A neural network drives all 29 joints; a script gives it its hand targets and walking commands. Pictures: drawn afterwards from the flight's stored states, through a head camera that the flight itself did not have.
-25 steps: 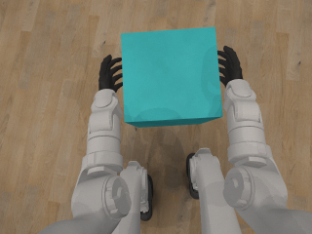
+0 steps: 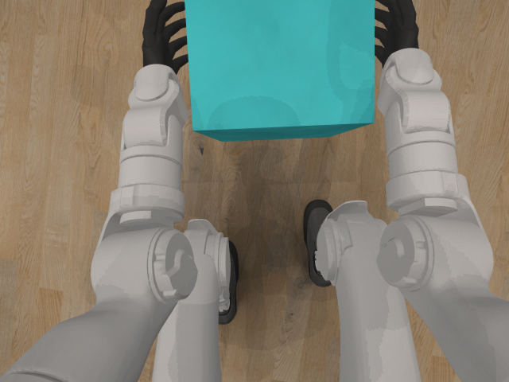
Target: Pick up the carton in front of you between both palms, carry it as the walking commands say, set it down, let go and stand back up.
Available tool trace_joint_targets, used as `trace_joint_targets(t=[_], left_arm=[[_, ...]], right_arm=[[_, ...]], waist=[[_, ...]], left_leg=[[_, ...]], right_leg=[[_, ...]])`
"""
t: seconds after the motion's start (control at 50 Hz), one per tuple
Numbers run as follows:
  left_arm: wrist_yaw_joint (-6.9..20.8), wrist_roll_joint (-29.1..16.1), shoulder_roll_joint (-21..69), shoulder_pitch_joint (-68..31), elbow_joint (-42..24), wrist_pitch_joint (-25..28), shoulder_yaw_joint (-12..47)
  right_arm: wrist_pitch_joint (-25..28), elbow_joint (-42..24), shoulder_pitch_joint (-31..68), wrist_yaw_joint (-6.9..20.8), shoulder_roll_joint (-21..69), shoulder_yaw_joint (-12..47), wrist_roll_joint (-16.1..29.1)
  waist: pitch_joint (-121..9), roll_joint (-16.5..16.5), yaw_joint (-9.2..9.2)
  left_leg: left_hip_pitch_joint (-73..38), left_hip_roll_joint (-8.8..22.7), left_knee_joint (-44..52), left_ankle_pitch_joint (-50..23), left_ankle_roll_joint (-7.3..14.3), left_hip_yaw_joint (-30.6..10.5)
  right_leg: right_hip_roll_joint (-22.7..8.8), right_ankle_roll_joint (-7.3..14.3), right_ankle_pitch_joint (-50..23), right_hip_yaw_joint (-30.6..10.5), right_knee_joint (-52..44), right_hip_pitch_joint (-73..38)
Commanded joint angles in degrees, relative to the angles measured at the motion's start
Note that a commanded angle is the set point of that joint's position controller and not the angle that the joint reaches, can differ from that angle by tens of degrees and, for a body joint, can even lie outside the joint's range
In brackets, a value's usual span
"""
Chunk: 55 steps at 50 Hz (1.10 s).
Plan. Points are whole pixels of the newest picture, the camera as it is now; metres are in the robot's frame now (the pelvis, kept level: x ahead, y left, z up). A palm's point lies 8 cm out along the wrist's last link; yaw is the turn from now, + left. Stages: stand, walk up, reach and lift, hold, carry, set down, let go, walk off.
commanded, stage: set down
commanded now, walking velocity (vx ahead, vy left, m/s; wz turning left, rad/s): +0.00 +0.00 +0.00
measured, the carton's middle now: (275, 68) +0.52 -0.07 -0.20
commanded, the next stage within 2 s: none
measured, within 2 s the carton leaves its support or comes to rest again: rests again in 0.78 s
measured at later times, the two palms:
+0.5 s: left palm (187, 76) +0.54 +0.08 -0.23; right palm (377, 48) +0.53 -0.23 -0.22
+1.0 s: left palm (191, 82) +0.54 +0.07 -0.25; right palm (378, 58) +0.52 -0.23 -0.24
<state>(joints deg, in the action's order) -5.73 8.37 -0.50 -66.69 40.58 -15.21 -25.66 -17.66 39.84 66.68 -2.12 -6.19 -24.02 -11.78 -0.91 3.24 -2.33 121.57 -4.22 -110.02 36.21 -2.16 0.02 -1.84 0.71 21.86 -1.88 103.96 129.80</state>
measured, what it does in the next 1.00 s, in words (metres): lowers itself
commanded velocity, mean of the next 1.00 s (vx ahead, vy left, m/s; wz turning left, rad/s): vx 0.00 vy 0.00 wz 0.00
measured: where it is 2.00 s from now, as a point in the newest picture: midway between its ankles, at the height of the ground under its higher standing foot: (271, 276)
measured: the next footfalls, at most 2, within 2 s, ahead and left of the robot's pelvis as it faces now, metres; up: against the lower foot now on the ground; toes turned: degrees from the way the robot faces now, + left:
none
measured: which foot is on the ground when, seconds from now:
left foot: down 0.00-1.00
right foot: down 0.00-1.00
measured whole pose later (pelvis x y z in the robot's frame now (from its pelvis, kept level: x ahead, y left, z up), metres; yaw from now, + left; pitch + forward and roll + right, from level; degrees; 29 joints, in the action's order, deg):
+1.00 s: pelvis -0.01 +0.00 -0.08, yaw +0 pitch +38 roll +2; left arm -5.1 3.6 -6.9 -81.8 53.2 -11.2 -17.6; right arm -10.3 62.5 84.5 1.4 -21.1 -19.4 -2.0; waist 19.0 1.2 -3.7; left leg 127.9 -7.0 -127.8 38.2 -2.9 -0.8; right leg -3.1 0.5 22.9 -1.8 120.4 135.7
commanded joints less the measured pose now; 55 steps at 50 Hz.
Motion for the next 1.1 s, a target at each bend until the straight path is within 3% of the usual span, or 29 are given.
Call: trace_joint_targets(t=[0.0,0.14,0.24,0.36,0.5,0.6,0.74,0.88,1.08], left_arm=[[13.87,-7.36,47.89,-37.56,0.02,1.81,28.49],[12.46,-10.34,45.26,-43.12,0.56,3.16,31.08],[11.29,-11.5,42.7,-47.27,-0.74,4.75,32.31],[10.76,-14.44,44.48,-48.92,-4.57,5.2,36.27],[11.43,-13.97,45.5,-47.28,-2.14,5.2,35.41],[11.53,-13.18,43.07,-48.02,0.29,5.83,33.39],[11.17,-12.11,39.1,-48.87,2.94,6.54,31.48],[11.83,-8.75,36.46,-45.14,7.45,5.67,27.27],[12.73,-4.53,32.14,-38.63,12.92,5.02,21.88]], right_arm=[[1.9,0.96,33.91,13.47,48.23,26.98,7.86],[3.53,2.47,38.83,14.22,43.25,27.03,10.66],[4.34,7.76,37.63,15.07,44.67,25.67,13.64],[4.43,7.25,38.45,15.83,46.53,27.99,17.23],[4.96,10.97,36.7,16.5,45.34,24.98,15.73],[5.66,13.26,37.64,16.51,43.27,22.42,14.51],[6.58,15.66,40.09,16.49,40.61,21.14,15.27],[6.7,19.01,40.68,16.68,37.08,19.43,14.05],[6.97,22.14,38.12,16.73,32.68,17.34,12.28]], waist=[[-63.07,-5.09,-2.19],[-61.42,-3.42,-3.69],[-59.19,-1.34,-2.37],[-66.63,-1.04,-2.35],[-55.97,1.22,-4.48],[-50.35,1.54,-4.93],[-45.95,2.27,-4.16],[-36.81,1.54,-2.46],[-27.5,0.69,-0.46]], left_leg=[[-9.7,-7.11,9.98,-10.68,0.19,4.34],[-12.05,-6.32,4.9,-11.91,0.15,3.99],[-13.2,-5.84,1.94,-14.31,0.18,4.15],[-16.9,-5.74,-0.98,-20.71,0.05,3.96],[-12.71,-5.84,-1.76,-18.56,0.02,2.86],[-9.73,-5.87,-1.85,-14.49,0.1,2.98],[-9.21,-5.49,-2.61,-11.59,0.55,3.22],[-6.04,-5.07,-2.79,-6.59,1.37,3.05],[-2.88,-4.51,-3.46,-4.41,2.22,2.75]], right_leg=[[7.37,-1.89,-14.68,3.47,-1.13,-56.71],[5.9,-1.41,-15.83,4.38,4.63,-52.15],[5.47,-1.04,-18.22,4.07,8.62,-49.37],[5.49,-1.2,-24.28,4.63,12.19,-52.01],[5.42,-0.66,-21.06,4.26,12.79,-43.54],[5.19,-0.28,-17.27,4.07,12.83,-41.09],[5.01,-0.18,-14.2,3.72,13.24,-38.76],[4.98,0.04,-7.88,3.15,12.8,-34.81],[5.25,0.36,-4.76,1.86,13.01,-32.68]])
